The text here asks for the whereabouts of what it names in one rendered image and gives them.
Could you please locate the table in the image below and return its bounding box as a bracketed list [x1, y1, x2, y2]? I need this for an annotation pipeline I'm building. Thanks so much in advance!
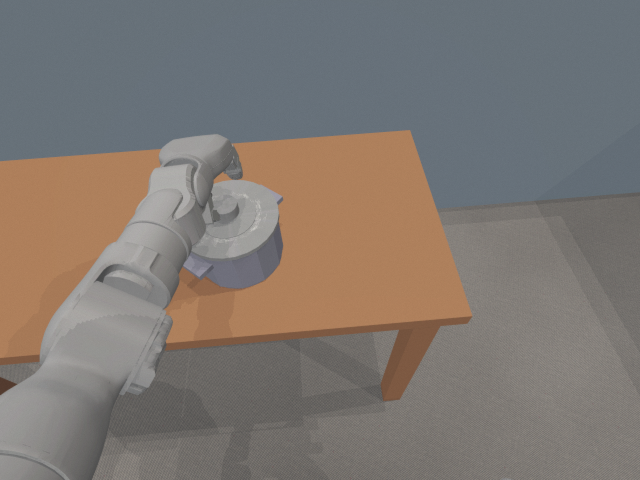
[0, 130, 472, 401]

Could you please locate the left robot hand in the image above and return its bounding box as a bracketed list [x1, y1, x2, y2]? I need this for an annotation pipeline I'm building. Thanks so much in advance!
[159, 134, 243, 225]

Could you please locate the knob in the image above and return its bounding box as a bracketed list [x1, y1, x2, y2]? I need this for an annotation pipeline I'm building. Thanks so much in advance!
[213, 195, 239, 222]

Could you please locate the lid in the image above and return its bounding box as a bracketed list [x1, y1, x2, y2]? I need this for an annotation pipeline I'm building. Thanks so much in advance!
[191, 180, 279, 261]

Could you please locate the robot left forearm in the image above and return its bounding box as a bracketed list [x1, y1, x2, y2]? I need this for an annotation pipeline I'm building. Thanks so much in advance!
[40, 154, 214, 365]

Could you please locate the robot left upper arm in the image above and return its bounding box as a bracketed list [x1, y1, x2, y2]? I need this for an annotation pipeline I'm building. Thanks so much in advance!
[0, 281, 173, 480]

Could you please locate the pot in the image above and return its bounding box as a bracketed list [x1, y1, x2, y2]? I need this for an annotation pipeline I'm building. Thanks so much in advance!
[183, 185, 283, 289]

